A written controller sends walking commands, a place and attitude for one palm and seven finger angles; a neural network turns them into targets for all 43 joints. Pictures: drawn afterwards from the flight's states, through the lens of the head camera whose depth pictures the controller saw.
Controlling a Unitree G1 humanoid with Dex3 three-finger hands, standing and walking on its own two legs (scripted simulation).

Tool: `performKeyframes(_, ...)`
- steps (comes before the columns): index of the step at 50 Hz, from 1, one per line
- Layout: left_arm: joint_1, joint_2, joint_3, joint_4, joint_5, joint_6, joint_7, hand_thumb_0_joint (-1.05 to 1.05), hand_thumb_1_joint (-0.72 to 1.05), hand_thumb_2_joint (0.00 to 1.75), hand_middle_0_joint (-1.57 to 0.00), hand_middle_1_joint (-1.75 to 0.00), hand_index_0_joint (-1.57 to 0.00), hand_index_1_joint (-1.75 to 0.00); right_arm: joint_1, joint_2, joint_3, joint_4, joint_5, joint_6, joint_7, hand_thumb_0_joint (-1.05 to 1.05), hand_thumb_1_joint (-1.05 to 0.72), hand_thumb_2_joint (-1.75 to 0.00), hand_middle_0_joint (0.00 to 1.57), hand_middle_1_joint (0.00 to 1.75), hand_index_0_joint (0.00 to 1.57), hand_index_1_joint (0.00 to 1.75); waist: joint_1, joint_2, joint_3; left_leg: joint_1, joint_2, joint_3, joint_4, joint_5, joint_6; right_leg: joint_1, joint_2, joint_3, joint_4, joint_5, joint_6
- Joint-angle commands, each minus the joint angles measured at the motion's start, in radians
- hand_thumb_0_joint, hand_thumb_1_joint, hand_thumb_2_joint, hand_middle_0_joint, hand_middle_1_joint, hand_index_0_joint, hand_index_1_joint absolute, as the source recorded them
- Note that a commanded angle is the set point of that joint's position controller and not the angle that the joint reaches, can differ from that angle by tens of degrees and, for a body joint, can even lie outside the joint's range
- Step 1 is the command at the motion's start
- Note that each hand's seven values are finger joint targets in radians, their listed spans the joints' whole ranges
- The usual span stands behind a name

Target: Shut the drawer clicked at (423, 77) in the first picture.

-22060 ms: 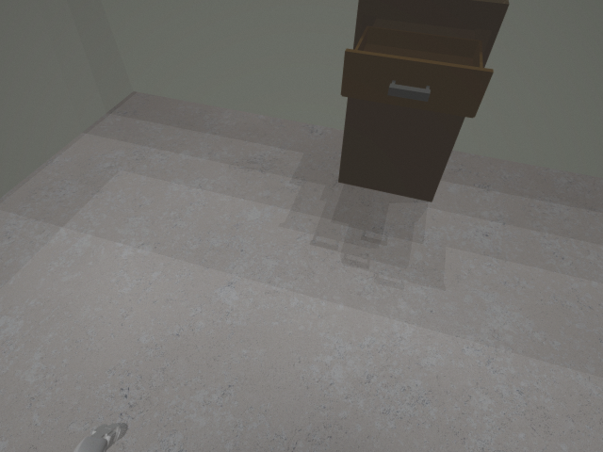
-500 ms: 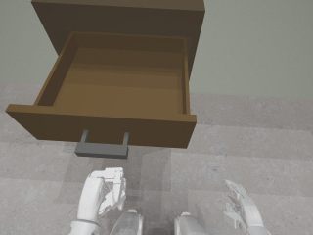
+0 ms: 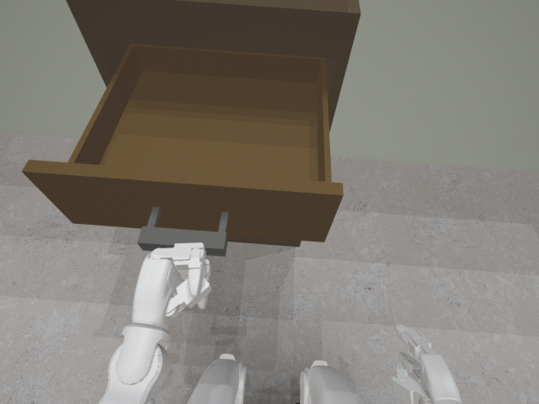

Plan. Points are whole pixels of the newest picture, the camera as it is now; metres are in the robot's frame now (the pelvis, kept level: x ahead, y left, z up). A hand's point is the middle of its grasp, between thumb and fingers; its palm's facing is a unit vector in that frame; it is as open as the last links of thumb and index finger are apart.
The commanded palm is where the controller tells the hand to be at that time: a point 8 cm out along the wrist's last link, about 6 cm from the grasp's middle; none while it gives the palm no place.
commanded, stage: push the drawer shut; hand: left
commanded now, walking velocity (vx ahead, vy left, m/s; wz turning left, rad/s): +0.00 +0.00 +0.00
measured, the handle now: (187, 228) +0.35 +0.13 +0.04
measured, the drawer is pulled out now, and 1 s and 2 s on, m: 0.29 0.16 0.04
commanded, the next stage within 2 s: none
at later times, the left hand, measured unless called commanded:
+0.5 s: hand (214, 240) +0.33 +0.09 +0.05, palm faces -0.09 -1.00 -0.02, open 2.9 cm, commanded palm +0.34 +0.14 +0.05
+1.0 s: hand (224, 201) +0.40 +0.08 +0.05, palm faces -0.05 -1.00 -0.03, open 2.9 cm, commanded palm +0.39 +0.13 +0.05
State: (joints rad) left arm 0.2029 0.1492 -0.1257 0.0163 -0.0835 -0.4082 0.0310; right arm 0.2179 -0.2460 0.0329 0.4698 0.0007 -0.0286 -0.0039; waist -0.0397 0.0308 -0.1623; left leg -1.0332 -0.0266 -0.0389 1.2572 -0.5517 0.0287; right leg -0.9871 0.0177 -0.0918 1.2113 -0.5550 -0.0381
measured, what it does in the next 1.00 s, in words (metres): stands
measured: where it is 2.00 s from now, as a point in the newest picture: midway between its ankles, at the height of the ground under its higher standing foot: outside the picture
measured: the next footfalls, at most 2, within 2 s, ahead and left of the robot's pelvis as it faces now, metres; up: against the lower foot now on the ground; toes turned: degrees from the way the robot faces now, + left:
none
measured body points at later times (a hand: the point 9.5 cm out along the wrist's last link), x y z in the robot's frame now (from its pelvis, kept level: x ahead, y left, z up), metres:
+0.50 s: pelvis -0.02 +0.02 +0.00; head +0.07 +0.03 +0.44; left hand +0.33 +0.15 +0.05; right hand +0.13 -0.22 -0.10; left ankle +0.03 +0.10 -0.63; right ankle +0.02 -0.10 -0.63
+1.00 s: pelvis -0.01 +0.01 +0.00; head +0.09 +0.02 +0.44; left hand +0.40 +0.14 +0.05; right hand +0.08 -0.24 -0.11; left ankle +0.03 +0.10 -0.63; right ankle +0.02 -0.10 -0.63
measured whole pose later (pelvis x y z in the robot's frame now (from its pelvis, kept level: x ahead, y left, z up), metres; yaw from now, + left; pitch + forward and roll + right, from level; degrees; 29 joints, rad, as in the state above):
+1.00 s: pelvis -0.01 +0.01 +0.00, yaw -1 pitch +20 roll -2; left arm -0.46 0.14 0.00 0.65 -0.07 -0.44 0.11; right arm 0.25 -0.24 0.02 0.59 -0.01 0.04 0.02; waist -0.10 0.03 -0.14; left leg -1.07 -0.03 -0.01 1.22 -0.50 0.04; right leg -1.03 0.01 -0.07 1.18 -0.50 -0.02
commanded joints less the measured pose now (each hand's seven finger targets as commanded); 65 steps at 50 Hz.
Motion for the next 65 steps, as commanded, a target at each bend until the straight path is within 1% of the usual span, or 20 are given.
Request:
performKeyframes(1,-0.306,0.027,0.028,-0.118,0.003,-0.027,0.014,0.00,0.90,0.90,-1.40,-1.60,-1.40,-1.60,-0.037,-0.120,-0.053,-0.118,0.006,-0.046,-0.010,0.00,-0.90,-0.90,0.20,0.30,0.20,0.30,-0.055,-0.005,-0.252,0.180,0.019,-0.025,-0.179,0.122,0.005,0.110,-0.014,0.068,-0.207,0.094,0.006)
performKeyframes(3,-0.355,0.026,0.020,-0.117,0.009,-0.017,0.017,0.00,0.90,0.90,-1.40,-1.60,-1.40,-1.60,-0.036,-0.124,-0.052,-0.113,0.006,-0.040,-0.008,0.00,-0.90,-0.90,0.20,0.30,0.20,0.30,-0.054,0.025,-0.277,0.212,0.019,-0.034,-0.194,0.130,0.004,0.105,-0.014,0.060,-0.201,0.104,0.003)
performKeyframes(4,-0.366,-0.001,-0.004,-0.106,0.007,-0.007,0.016,0.00,0.90,0.90,-1.40,-1.60,-1.40,-1.60,-0.035,-0.123,-0.052,-0.112,0.007,-0.038,-0.006,0.00,-0.90,-0.90,0.20,0.30,0.20,0.30,-0.058,0.021,-0.282,0.222,0.019,-0.037,-0.199,0.130,0.004,0.106,-0.016,0.056,-0.204,0.108,0.004)
performKeyframes(11,-0.496,0.007,0.021,-0.013,0.001,0.028,0.029,0.00,0.90,0.90,-1.40,-1.60,-1.40,-1.60,-0.038,-0.132,-0.049,-0.097,0.009,-0.020,-0.009,0.00,-0.90,-0.90,0.20,0.30,0.20,0.30,-0.061,-0.020,-0.271,0.224,0.019,-0.048,-0.227,0.085,0.004,0.103,-0.015,0.050,-0.220,0.073,0.006)
performKeyframes(18,-0.626,0.016,0.055,0.088,0.007,0.005,0.059,0.00,0.90,0.90,-1.40,-1.60,-1.40,-1.60,-0.029,-0.139,-0.050,-0.072,0.004,-0.009,-0.001,0.00,-0.90,-0.90,0.20,0.30,0.20,0.30,-0.064,-0.020,-0.273,0.252,0.024,-0.065,-0.245,0.085,-0.004,0.068,-0.012,0.038,-0.204,0.080,0.003)
performKeyframes(19,-0.665,-0.020,0.019,0.084,0.008,-0.002,0.058,0.00,0.90,0.90,-1.40,-1.60,-1.40,-1.60,-0.030,-0.136,-0.051,-0.070,0.004,-0.010,0.001,0.00,-0.90,-0.90,0.20,0.30,0.20,0.30,-0.076,-0.004,-0.278,0.272,0.025,-0.069,-0.244,0.086,-0.004,0.053,-0.013,0.037,-0.203,0.085,0.004)
performKeyframes(23,-0.712,0.012,0.060,0.142,0.017,-0.013,0.070,0.00,0.90,0.90,-1.40,-1.60,-1.40,-1.60,-0.013,-0.142,-0.056,-0.055,0.000,0.002,0.005,0.00,-0.90,-0.90,0.20,0.30,0.20,0.30,-0.070,-0.002,-0.301,0.281,0.026,-0.068,-0.245,0.113,-0.006,0.059,-0.011,0.037,-0.198,0.103,0.002)
performKeyframes(28,-0.797,0.018,0.079,0.223,0.016,-0.020,0.074,0.00,0.90,0.90,-1.40,-1.60,-1.40,-1.60,0.000,-0.146,-0.058,-0.034,-0.001,0.013,0.005,0.00,-0.90,-0.90,0.20,0.30,0.20,0.30,-0.084,-0.008,-0.296,0.276,0.026,-0.069,-0.245,0.101,-0.006,0.048,-0.009,0.038,-0.200,0.100,0.004)
performKeyframes(33,-0.860,0.031,0.099,0.245,0.022,-0.036,0.081,0.00,0.90,0.90,-1.40,-1.60,-1.40,-1.60,0.026,-0.151,-0.066,-0.018,-0.004,0.021,0.009,0.00,-0.90,-0.90,0.20,0.30,0.20,0.30,-0.077,0.032,-0.360,0.340,0.033,-0.079,-0.246,0.181,-0.017,0.038,-0.008,0.032,-0.181,0.148,0.001)
performKeyframes(34,-0.859,-0.008,0.072,0.255,0.016,-0.034,0.079,0.00,0.90,0.90,-1.40,-1.60,-1.40,-1.60,0.025,-0.146,-0.066,-0.018,-0.004,0.022,0.013,0.00,-0.90,-0.90,0.20,0.30,0.20,0.30,-0.080,0.041,-0.361,0.348,0.033,-0.077,-0.247,0.184,-0.018,0.038,-0.008,0.031,-0.186,0.149,0.001)
performKeyframes(37,-0.910,0.013,0.088,0.302,0.019,-0.039,0.081,0.00,0.90,0.90,-1.40,-1.60,-1.40,-1.60,0.042,-0.153,-0.067,-0.009,-0.005,0.029,0.013,0.00,-0.90,-0.90,0.20,0.30,0.20,0.30,-0.095,-0.002,-0.333,0.321,0.035,-0.080,-0.247,0.183,-0.013,0.042,-0.004,0.032,-0.191,0.151,0.002)
performKeyframes(39,-0.958,-0.010,0.073,0.323,0.022,-0.048,0.084,0.00,0.90,0.90,-1.40,-1.60,-1.40,-1.60,0.044,-0.148,-0.070,0.001,-0.006,0.032,0.015,0.00,-0.90,-0.90,0.20,0.30,0.20,0.30,-0.106,0.010,-0.338,0.329,0.034,-0.074,-0.242,0.171,-0.012,0.030,-0.005,0.035,-0.197,0.146,0.005)
performKeyframes(45,-1.042,0.065,0.158,0.427,0.025,-0.077,0.087,0.00,0.90,0.90,-1.40,-1.60,-1.40,-1.60,0.070,-0.153,-0.071,0.025,-0.010,0.037,0.012,0.00,-0.90,-0.90,0.20,0.30,0.20,0.30,-0.109,-0.027,-0.350,0.273,0.026,-0.048,-0.226,0.168,-0.005,0.070,-0.001,0.053,-0.207,0.148,0.007)
performKeyframes(48,-1.103,0.053,0.147,0.435,0.027,-0.091,0.082,0.00,0.90,0.90,-1.40,-1.60,-1.40,-1.60,0.082,-0.149,-0.071,0.031,-0.012,0.037,0.015,0.00,-0.90,-0.90,0.20,0.30,0.20,0.30,-0.111,0.034,-0.380,0.301,0.024,-0.045,-0.224,0.197,-0.008,0.063,-0.001,0.052,-0.200,0.168,0.005)
performKeyframes(50,-1.130,0.040,0.138,0.464,0.025,-0.091,0.079,0.00,0.90,0.90,-1.40,-1.60,-1.40,-1.60,0.093,-0.148,-0.074,0.042,-0.012,0.039,0.018,0.00,-0.90,-0.90,0.20,0.30,0.20,0.30,-0.121,0.025,-0.379,0.307,0.027,-0.043,-0.221,0.204,-0.008,0.059,0.000,0.053,-0.206,0.176,0.006)
performKeyframes(52,-1.154,0.091,0.187,0.499,0.024,-0.096,0.084,0.00,0.90,0.90,-1.40,-1.60,-1.40,-1.60,0.104,-0.155,-0.074,0.049,-0.014,0.040,0.015,0.00,-0.90,-0.90,0.20,0.30,0.20,0.30,-0.125,-0.007,-0.376,0.282,0.026,-0.042,-0.219,0.204,-0.004,0.074,0.004,0.055,-0.208,0.179,0.008)
performKeyframes(54,-1.204,0.070,0.172,0.524,0.022,-0.101,0.080,0.00,0.90,0.90,-1.40,-1.60,-1.40,-1.60,0.109,-0.149,-0.073,0.054,-0.015,0.041,0.017,0.00,-0.90,-0.90,0.20,0.30,0.20,0.30,-0.136,-0.005,-0.379,0.264,0.022,-0.030,-0.213,0.195,0.000,0.085,0.001,0.063,-0.216,0.179,0.011)
performKeyframes(57,-1.242,0.136,0.235,0.574,0.019,-0.114,0.076,0.00,0.90,0.90,-1.40,-1.60,-1.40,-1.60,0.123,-0.152,-0.072,0.062,-0.015,0.038,0.013,0.00,-0.90,-0.90,0.20,0.30,0.20,0.30,-0.134,-0.012,-0.378,0.211,0.016,-0.015,-0.203,0.171,0.005,0.116,0.004,0.083,-0.224,0.168,0.013)
performKeyframes(60,-1.290,0.126,0.229,0.617,0.021,-0.127,0.065,0.00,0.90,0.90,-1.40,-1.60,-1.40,-1.60,0.132,-0.147,-0.071,0.069,-0.016,0.038,0.013,0.00,-0.90,-0.90,0.20,0.30,0.20,0.30,-0.145,-0.011,-0.380,0.203,0.015,-0.009,-0.201,0.177,0.005,0.120,0.002,0.088,-0.228,0.179,0.015)
performKeyframes(65,-1.340,0.162,0.271,0.647,0.020,-0.148,0.050,0.00,0.90,0.90,-1.40,-1.60,-1.40,-1.60,0.164,-0.150,-0.076,0.079,-0.022,0.037,0.019,0.00,-0.90,-0.90,0.20,0.30,0.20,0.30,-0.143,0.011,-0.454,0.227,0.016,-0.005,-0.186,0.231,0.004,0.139,0.007,0.094,-0.215,0.233,0.015)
